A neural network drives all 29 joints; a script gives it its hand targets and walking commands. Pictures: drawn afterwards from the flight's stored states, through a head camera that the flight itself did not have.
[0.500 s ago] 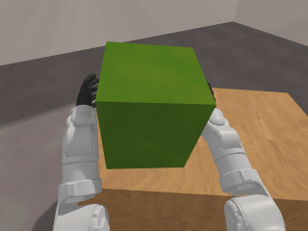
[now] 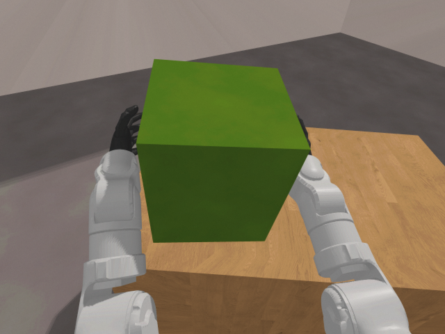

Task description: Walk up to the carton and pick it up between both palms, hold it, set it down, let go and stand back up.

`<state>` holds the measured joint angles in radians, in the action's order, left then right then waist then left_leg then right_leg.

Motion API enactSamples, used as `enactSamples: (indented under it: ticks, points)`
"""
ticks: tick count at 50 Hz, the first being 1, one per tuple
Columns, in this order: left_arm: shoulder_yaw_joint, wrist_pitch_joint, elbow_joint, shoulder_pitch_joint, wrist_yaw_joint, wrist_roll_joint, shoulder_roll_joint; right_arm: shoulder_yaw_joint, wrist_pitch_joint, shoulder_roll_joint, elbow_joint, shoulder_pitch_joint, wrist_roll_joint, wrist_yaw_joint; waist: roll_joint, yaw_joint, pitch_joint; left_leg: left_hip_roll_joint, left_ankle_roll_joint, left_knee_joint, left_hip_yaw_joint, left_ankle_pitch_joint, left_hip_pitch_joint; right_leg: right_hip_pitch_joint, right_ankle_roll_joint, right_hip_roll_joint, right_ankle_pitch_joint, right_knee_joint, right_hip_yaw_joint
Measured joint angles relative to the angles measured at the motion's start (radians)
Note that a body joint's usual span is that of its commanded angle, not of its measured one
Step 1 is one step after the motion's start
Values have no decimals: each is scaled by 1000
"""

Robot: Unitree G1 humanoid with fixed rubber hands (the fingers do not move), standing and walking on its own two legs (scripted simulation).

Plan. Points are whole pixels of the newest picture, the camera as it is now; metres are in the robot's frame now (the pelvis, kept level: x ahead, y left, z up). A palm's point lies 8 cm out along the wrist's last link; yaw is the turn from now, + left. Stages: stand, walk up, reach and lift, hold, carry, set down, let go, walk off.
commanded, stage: hold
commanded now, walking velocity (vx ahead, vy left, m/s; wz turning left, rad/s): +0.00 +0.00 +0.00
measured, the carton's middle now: (213, 157) +0.37 +0.01 +0.17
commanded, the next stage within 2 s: none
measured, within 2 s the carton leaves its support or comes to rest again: neither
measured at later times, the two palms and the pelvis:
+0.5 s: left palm (126, 154) +0.36 +0.16 +0.18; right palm (299, 156) +0.36 -0.14 +0.18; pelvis +0.00 +0.00 +0.00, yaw +0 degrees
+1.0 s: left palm (126, 154) +0.36 +0.16 +0.18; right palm (298, 155) +0.36 -0.14 +0.18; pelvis +0.00 +0.00 +0.00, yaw +0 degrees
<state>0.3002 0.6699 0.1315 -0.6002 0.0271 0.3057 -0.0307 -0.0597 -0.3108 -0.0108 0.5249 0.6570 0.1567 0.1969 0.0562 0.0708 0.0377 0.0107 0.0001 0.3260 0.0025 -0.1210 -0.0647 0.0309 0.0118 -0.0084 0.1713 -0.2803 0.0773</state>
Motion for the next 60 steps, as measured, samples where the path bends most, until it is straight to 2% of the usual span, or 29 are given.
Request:
enactSamples:
  ticks: [4, 21, 39, 60]
  points:
    - [4, 1, 23, -13, 1, 5, 2, -10, 2, 2, 26, 13, -8, -6, 3, -1, -2, -1, -1, -4, -3, 2, 0, -4, 0, 1, 1, -3, -3]
    - [-15, 9, -23, 24, -7, 5, -6, 20, 5, -13, -5, -14, 24, -1, 7, 6, 7, 1, -2, 5, -5, -8, 10, 12, -2, 0, 1, 5, -6]
    - [-7, 6, 1, 7, -10, 2, -5, -2, 6, -4, 10, -1, 2, -8, 0, 1, 2, -1, -2, -2, -5, -2, 8, 5, -2, 2, 2, -1, -5]
    - [-14, 12, -26, 28, -4, 4, -3, 16, 3, -9, -7, -9, 16, -1, 4, 8, 7, 0, -1, 0, -3, -3, 11, 11, -1, 0, 0, 4, -3]
